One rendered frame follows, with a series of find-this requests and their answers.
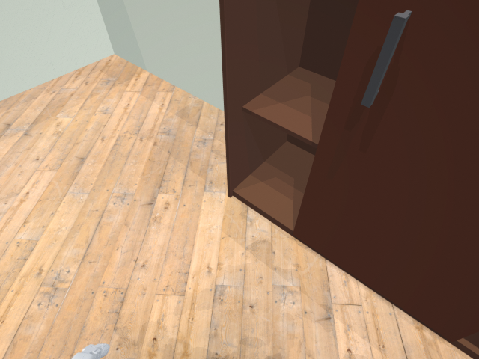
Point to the handle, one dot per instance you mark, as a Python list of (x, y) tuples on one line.
[(394, 33)]

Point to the wardrobe door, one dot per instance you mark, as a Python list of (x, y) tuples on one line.
[(393, 192), (473, 338)]

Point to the robot left hand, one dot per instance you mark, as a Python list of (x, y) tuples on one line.
[(93, 351)]

